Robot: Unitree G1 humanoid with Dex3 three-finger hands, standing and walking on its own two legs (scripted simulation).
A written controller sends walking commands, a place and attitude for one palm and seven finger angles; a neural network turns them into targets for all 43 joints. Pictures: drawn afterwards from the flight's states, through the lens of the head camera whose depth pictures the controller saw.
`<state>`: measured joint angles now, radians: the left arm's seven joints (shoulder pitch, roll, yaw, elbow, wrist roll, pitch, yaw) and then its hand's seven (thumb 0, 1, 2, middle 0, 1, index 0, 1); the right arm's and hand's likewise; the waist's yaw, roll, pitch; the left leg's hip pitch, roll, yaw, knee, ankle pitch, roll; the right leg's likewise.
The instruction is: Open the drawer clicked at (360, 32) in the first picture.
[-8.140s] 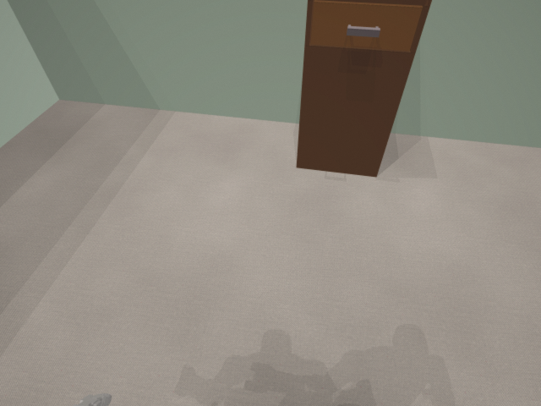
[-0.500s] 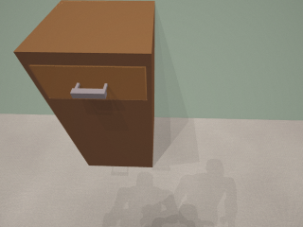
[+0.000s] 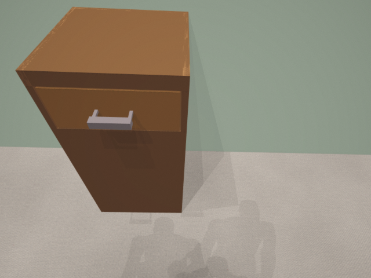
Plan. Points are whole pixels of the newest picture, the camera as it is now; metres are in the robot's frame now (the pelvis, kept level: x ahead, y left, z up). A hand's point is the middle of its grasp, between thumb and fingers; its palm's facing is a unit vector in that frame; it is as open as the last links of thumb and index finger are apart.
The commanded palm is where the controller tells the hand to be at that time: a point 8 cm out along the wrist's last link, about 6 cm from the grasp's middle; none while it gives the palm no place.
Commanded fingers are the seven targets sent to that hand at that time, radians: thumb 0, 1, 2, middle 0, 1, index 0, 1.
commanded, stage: come to a stop and stand still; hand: left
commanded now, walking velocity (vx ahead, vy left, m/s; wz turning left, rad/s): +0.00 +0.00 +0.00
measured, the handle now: (112, 118) +0.53 +0.26 +0.00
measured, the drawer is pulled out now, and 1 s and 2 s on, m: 0.00 0.00 0.00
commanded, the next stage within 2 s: look again from close up in 0.14 s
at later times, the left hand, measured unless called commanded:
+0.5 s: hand out of the picture -0.01 +0.17 -0.19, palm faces +0.05 -0.98 -0.20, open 7.3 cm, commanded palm none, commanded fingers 0.00 0.90 0.90 -0.20 -0.30 -0.20 -0.30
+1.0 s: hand out of the picture -0.09 +0.15 -0.19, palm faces +0.10 -0.98 -0.16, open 7.4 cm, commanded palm none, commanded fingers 0.00 0.90 0.90 -0.20 -0.30 -0.20 -0.30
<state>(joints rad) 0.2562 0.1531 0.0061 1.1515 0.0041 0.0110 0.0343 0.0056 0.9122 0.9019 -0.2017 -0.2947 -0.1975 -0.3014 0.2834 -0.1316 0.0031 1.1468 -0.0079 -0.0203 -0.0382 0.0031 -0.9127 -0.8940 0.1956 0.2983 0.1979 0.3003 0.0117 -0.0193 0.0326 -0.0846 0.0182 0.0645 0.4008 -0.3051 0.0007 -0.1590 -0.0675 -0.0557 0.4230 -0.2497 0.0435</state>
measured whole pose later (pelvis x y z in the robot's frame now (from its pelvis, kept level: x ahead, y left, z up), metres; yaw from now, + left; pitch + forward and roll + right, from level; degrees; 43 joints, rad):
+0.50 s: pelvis -0.02 +0.00 -0.01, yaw +1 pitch -2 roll +0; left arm 0.28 0.16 0.00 1.09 0.01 0.00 0.05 0.01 0.92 0.90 -0.20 -0.29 -0.20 -0.30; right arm 0.29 -0.16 0.00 1.06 -0.01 -0.01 -0.03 0.01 -0.91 -0.89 0.20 0.30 0.20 0.30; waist 0.00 0.00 0.02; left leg -0.16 0.03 0.05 0.57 -0.36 0.00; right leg -0.22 -0.06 -0.07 0.55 -0.29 0.03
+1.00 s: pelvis -0.05 -0.01 -0.01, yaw +1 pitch -2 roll +0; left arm 0.41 0.13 0.02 1.07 0.02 0.01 0.02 0.00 0.91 0.90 -0.20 -0.29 -0.20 -0.30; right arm 0.40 -0.14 -0.01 1.09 -0.02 0.01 -0.01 0.00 -0.90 -0.89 0.20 0.30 0.20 0.30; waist 0.02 -0.01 0.00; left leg -0.23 0.02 0.04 0.58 -0.35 0.01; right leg -0.27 -0.06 -0.06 0.55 -0.26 0.01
